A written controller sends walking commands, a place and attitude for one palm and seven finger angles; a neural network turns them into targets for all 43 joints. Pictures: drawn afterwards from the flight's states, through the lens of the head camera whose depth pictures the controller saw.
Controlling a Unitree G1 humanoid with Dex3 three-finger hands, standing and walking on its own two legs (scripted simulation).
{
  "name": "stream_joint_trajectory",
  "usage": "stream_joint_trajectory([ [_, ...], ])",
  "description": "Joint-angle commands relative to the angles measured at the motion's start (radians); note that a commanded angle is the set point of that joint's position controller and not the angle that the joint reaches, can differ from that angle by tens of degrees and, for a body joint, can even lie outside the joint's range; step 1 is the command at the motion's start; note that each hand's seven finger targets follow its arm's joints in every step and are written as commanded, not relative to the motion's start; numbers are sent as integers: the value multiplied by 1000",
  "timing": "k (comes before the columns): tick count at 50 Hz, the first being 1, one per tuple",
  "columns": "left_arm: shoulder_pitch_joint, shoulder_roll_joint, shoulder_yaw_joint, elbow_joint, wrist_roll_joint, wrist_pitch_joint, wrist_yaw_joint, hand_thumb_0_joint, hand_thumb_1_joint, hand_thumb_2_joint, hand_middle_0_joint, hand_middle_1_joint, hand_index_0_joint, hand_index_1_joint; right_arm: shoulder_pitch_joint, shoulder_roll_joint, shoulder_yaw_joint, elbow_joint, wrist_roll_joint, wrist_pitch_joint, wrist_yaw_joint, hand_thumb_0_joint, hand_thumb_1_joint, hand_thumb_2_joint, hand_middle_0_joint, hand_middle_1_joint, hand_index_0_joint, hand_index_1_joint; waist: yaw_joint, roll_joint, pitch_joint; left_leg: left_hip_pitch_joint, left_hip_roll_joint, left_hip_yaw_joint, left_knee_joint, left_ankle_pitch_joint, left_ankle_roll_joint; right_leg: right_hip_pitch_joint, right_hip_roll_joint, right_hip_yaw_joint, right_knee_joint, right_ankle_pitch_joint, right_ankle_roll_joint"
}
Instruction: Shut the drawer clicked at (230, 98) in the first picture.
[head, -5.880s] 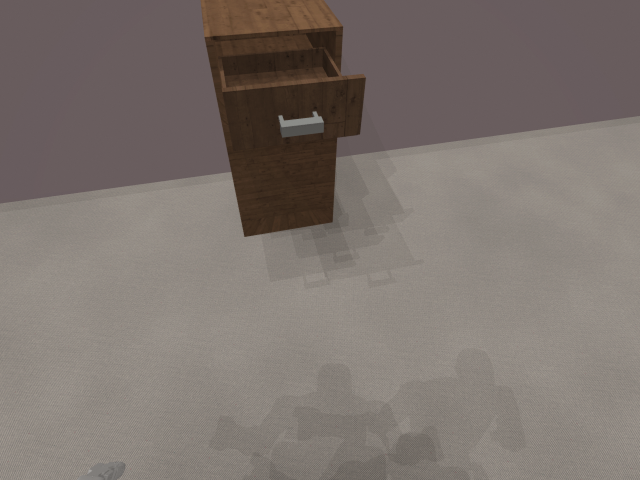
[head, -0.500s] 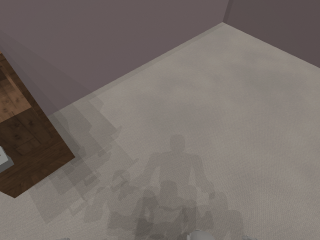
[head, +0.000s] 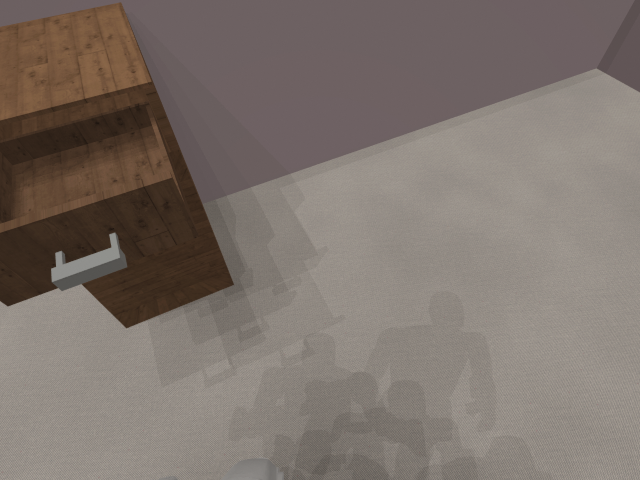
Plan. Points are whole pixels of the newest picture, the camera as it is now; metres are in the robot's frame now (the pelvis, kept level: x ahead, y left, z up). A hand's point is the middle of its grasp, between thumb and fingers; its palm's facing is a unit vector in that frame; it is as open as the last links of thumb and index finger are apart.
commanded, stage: turn to face it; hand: left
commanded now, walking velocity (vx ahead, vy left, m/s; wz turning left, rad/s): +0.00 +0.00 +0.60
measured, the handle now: (88, 257) +0.44 +0.41 -0.05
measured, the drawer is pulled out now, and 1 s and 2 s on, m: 0.29 0.29 0.29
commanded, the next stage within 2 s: take the last steps up to it in 0.70 s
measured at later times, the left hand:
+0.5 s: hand out of the picture +0.05 +0.26 -0.15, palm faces +0.29 -0.91 -0.29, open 7.4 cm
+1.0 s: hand out of the picture -0.10 +0.19 -0.18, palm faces +0.51 -0.83 -0.22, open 7.4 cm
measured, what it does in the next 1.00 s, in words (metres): steps on the spot, turning left: left foot, then right foot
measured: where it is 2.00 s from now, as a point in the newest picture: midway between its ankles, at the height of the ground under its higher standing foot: (301, 460)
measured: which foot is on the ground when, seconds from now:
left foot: up 0.00-0.10, down 0.12-0.56, up 0.58-0.98, down 1.00-1.00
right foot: down 0.00-0.12, up 0.14-0.54, down 0.56-1.00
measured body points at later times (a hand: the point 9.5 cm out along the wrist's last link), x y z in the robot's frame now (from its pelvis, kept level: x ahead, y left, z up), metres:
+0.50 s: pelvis +0.01 +0.02 +0.00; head +0.05 +0.02 +0.44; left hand +0.04 +0.30 -0.13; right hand +0.15 -0.20 -0.15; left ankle -0.01 +0.14 -0.74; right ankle +0.04 -0.11 -0.71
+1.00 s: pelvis +0.00 +0.02 -0.01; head +0.01 +0.03 +0.44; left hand -0.12 +0.23 -0.16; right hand +0.19 -0.17 -0.15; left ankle -0.07 +0.10 -0.74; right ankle +0.05 -0.09 -0.74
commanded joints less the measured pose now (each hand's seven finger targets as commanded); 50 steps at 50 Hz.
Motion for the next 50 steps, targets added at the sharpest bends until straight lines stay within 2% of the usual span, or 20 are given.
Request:
stream_joint_trajectory([
  [1,60,251,75,-27,7,-10,12,0,900,900,-200,-300,-200,-300,-93,-36,10,-119,12,-46,-2,0,-900,-900,200,300,200,300,61,-223,-134,16,-9,55,-205,-24,21,154,-249,129,-88,538,-111],
  [4,49,249,81,-22,-7,0,5,0,900,900,-200,-300,-200,-300,0,-77,1,-102,6,-59,-7,0,-900,-900,200,300,200,300,3,-150,-180,232,-18,73,-493,208,46,64,-213,49,86,466,-25],
  [5,56,215,78,-41,-14,4,-1,0,900,900,-200,-300,-200,-300,69,-167,-22,-92,-1,-69,-11,0,-900,-900,200,300,200,300,-36,41,-234,428,121,-115,-559,413,111,-128,-143,16,288,256,37],
  [6,8,144,54,-91,-15,7,-7,0,900,900,-200,-300,-200,-300,133,-276,-48,-91,2,-69,-16,0,-900,-900,200,300,200,300,-74,327,-227,519,370,-418,-577,810,239,-395,-17,34,501,-355,105],
  [7,-56,167,52,-113,-5,18,1,0,900,900,-200,-300,-200,-300,183,-272,-44,-63,6,-65,-23,0,-900,-900,200,300,200,300,-94,221,-223,454,395,-416,-570,768,301,-404,-6,151,599,-378,93],
  [10,-64,163,64,-62,-10,21,-5,0,900,900,-200,-300,-200,-300,16,-182,-17,-100,0,-70,-44,0,-900,-900,200,300,200,300,-21,192,-98,279,234,-301,-604,595,242,-397,-6,218,660,-154,94],
  [13,-1,163,61,-32,-10,21,-9,0,900,900,-200,-300,-200,-300,-16,-160,-8,-114,4,-79,-44,0,-900,-900,200,300,200,300,6,148,-143,298,182,-239,-598,636,228,-339,17,211,598,-97,103],
  [21,-71,139,46,-72,-15,18,1,0,900,900,-200,-300,-200,-300,31,-161,-17,-99,-3,-64,-41,0,-900,-900,200,300,200,300,-22,141,-127,270,178,-356,-585,577,260,-239,79,211,339,-144,94],
  [25,19,130,44,-57,-21,2,7,0,900,900,-200,-300,-200,-300,-5,-152,-19,-107,0,-58,-41,0,-900,-900,200,300,200,300,23,145,-151,173,136,-372,-506,583,224,-32,121,190,72,-8,77],
  [26,61,149,48,-49,-18,-8,10,0,900,900,-200,-300,-200,-300,-17,-135,-16,-107,6,-60,-38,0,-900,-900,200,300,200,300,48,110,-165,121,101,-351,-440,534,186,72,101,204,-88,94,73],
  [27,89,214,59,-43,-6,-23,17,0,900,900,-200,-300,-200,-300,11,-76,-9,-111,16,-63,-33,0,-900,-900,200,300,200,300,52,-71,-190,-6,7,-258,-282,312,115,209,-63,361,-206,183,33],
  [28,89,295,72,-49,5,-27,19,0,900,900,-200,-300,-200,-300,23,-23,-1,-138,16,-64,-31,0,-900,-900,200,300,200,300,48,-310,-169,-158,-130,-100,-66,-142,45,219,-315,595,-230,368,-93],
  [29,86,274,71,-53,-6,-27,20,0,900,900,-200,-300,-200,-300,8,-75,-14,-126,3,-49,-37,0,-900,-900,200,300,200,300,58,-269,-168,-116,-75,-167,88,-179,52,102,-334,572,-235,389,-146],
  [30,29,246,66,-61,-6,-24,21,0,900,900,-200,-300,-200,-300,3,-68,-18,-106,4,-39,-33,0,-900,-900,200,300,200,300,30,-210,-121,-118,-67,-158,203,-123,50,40,-280,528,-238,328,-155],
  [33,-39,169,44,-67,-6,-30,19,0,900,900,-200,-300,-200,-300,37,-48,-9,-55,1,-33,-20,0,-900,-900,200,300,200,300,-6,-142,-71,-113,-33,-109,272,33,25,20,-164,314,-200,413,-115],
  [40,89,196,53,11,4,-29,19,0,900,900,-200,-300,-200,-300,-45,-13,13,-41,9,-35,-25,0,-900,-900,200,300,200,300,52,-176,-92,-39,-25,-34,-2,-27,9,116,-177,263,-179,534,-141],
  [45,139,198,52,78,9,-34,4,0,900,900,-200,-300,-200,-300,-40,8,30,-30,4,-67,-18,0,-900,-900,200,300,200,300,72,-193,-107,63,-25,23,-242,-29,47,122,-174,297,-245,144,-135],
  [48,102,169,41,109,-5,-29,-3,0,900,900,-200,-300,-200,-300,88,11,38,28,1,-97,-29,0,-900,-900,200,300,200,300,4,-128,-89,343,-28,55,-555,113,74,-70,-108,235,-175,-109,-70],
  [49,92,120,30,105,-12,-26,-9,0,900,900,-200,-300,-200,-300,160,-45,27,56,-1,-107,-38,0,-900,-900,200,300,200,300,-29,45,-97,476,80,-95,-632,63,109,-214,-39,169,-33,-178,-21],
  [50,82,57,14,81,-11,-26,-17,0,900,900,-200,-300,-200,-300,232,-137,9,74,-10,-107,-45,0,-900,-900,200,300,200,300,-58,301,-82,529,299,-376,-731,-38,196,-393,64,61,193,-225,26],
])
